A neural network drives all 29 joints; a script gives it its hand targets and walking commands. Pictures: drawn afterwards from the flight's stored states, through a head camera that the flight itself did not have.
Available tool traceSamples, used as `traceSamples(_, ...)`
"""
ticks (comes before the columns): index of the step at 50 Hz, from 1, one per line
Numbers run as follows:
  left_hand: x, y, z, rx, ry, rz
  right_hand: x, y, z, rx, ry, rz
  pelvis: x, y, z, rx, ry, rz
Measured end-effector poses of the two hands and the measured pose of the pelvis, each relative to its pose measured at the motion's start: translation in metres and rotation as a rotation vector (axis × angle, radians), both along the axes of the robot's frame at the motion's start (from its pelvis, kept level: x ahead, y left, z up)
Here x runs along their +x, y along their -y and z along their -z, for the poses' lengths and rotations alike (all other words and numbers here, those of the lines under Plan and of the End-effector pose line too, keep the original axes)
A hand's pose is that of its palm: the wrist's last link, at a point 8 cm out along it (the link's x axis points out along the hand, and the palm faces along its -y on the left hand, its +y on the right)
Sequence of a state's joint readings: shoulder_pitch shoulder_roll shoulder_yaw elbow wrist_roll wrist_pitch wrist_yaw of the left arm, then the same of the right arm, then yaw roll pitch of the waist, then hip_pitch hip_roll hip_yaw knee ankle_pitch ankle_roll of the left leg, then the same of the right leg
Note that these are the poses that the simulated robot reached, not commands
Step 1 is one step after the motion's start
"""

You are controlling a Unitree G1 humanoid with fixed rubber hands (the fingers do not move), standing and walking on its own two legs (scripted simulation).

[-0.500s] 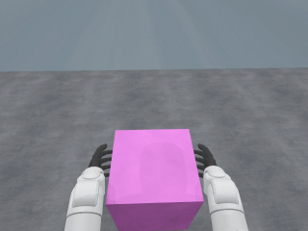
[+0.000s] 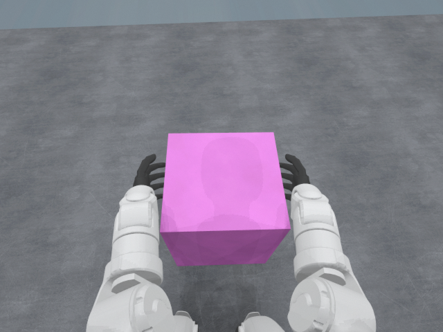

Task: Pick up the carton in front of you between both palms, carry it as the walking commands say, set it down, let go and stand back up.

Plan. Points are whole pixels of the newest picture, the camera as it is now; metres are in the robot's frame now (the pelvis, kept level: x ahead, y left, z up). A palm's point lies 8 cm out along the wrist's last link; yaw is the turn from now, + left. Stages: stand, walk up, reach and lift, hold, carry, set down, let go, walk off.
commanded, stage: set down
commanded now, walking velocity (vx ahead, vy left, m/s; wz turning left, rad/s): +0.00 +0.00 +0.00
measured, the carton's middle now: (221, 204) +0.38 +0.00 -0.08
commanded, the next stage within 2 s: none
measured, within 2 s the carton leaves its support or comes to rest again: rests again in 1.92 s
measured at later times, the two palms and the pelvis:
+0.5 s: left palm (165, 208) +0.43 +0.14 -0.19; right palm (278, 202) +0.44 -0.16 -0.19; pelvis +0.01 -0.01 -0.11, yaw +0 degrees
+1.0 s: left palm (176, 221) +0.46 +0.13 -0.35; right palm (268, 211) +0.49 -0.16 -0.35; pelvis -0.03 -0.01 -0.24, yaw +1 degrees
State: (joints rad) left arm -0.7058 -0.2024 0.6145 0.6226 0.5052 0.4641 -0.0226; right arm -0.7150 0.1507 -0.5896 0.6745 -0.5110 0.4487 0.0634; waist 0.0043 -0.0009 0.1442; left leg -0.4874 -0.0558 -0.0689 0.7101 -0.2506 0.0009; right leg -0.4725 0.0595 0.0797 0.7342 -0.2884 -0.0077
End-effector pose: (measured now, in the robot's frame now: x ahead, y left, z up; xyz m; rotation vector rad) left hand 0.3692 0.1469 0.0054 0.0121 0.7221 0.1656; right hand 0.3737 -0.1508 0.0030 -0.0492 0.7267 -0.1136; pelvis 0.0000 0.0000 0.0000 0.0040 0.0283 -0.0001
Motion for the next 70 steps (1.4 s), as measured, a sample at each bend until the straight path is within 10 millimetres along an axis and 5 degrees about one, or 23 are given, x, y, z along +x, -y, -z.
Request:
traceSamples(12,0.023,0.003,0.14,-0.009,0.054,-0.035,0.033,0.003,0.14,0.011,0.052,-0.026,-0.002,0.008,0.053,0.004,-0.417,0.004)
traceSamples(27,0.06,0.006,0.203,-0.038,0.044,-0.075,0.074,0.006,0.203,0.04,0.039,-0.018,0.011,0.008,0.118,0.003,-0.669,-0.005)
traceSamples(48,0.086,0.012,0.344,-0.037,0.045,-0.102,0.113,0.012,0.34,0.023,0.041,-0.066,-0.024,0.006,0.233,0.015,-0.764,-0.006)
traceSamples(70,0.116,0.017,0.481,-0.013,-0.001,-0.121,0.155,0.016,0.478,-0.007,-0.002,-0.134,-0.037,0.014,0.324,0.051,-0.725,-0.006)
